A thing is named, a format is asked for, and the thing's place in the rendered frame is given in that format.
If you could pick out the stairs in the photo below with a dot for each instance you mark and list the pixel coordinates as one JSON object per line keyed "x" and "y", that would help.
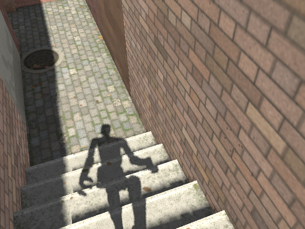
{"x": 169, "y": 211}

